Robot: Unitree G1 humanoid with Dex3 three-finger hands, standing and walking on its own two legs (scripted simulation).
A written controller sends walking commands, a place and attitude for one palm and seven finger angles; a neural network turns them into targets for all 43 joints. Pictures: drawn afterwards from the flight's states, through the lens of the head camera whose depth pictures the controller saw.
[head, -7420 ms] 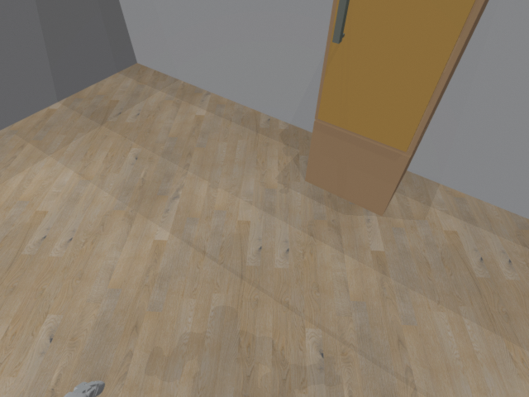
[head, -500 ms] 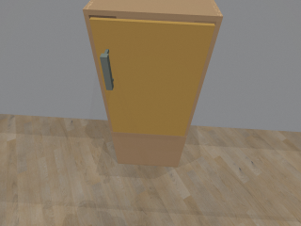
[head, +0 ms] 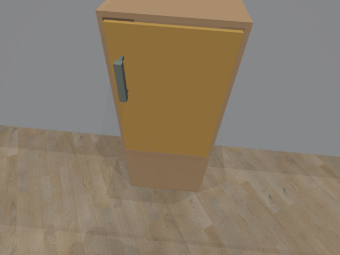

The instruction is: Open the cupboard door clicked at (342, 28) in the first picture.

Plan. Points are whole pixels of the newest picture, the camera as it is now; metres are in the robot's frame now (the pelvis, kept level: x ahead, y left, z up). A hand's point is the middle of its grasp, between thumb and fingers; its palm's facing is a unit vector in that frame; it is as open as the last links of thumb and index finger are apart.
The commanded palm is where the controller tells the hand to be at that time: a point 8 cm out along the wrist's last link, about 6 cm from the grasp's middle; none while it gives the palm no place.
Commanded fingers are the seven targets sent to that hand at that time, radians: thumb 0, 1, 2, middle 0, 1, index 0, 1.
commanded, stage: shuffle to correct the standing spot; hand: left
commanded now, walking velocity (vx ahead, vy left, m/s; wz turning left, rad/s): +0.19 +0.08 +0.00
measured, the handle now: (122, 79) +0.61 +0.21 +0.08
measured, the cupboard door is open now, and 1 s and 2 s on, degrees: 0 0 0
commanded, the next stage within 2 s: come to a stop and stand still in 0.10 s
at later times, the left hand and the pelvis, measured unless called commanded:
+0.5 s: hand out of the picture +0.14 +0.20 -0.17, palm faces +0.06 -0.98 -0.20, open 7.3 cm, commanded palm none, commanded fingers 0.00 0.90 0.90 -0.20 -0.30 -0.20 -0.30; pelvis +0.07 +0.02 +0.00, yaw +3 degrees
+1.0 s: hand out of the picture +0.05 +0.22 -0.16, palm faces +0.04 -0.96 -0.27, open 7.4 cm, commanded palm none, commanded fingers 0.00 0.90 0.90 -0.20 -0.30 -0.20 -0.30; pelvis +0.06 +0.03 +0.00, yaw +1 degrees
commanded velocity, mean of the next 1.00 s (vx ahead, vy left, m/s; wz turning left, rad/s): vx -0.01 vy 0.01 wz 0.00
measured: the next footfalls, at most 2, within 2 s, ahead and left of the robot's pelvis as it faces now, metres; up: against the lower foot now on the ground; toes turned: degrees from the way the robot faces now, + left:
right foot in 0.36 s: +0.15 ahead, -0.09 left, +0.00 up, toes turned -4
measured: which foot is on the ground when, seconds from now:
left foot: down 0.00-1.00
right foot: down 0.00-0.10, up 0.12-0.34, down 0.36-1.00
